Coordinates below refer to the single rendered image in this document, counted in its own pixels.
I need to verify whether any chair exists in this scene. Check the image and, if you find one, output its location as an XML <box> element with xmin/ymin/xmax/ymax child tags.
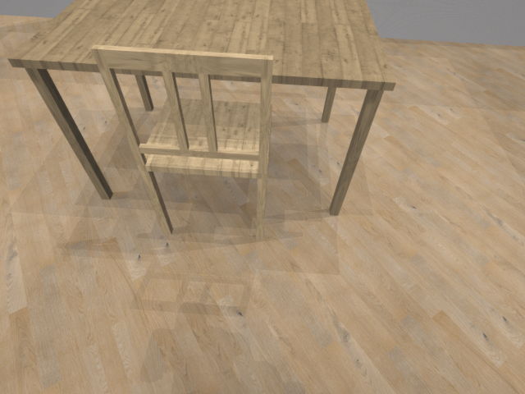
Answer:
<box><xmin>91</xmin><ymin>45</ymin><xmax>273</xmax><ymax>241</ymax></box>

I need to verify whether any table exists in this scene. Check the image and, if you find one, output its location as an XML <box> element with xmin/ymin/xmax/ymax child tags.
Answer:
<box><xmin>8</xmin><ymin>0</ymin><xmax>396</xmax><ymax>216</ymax></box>

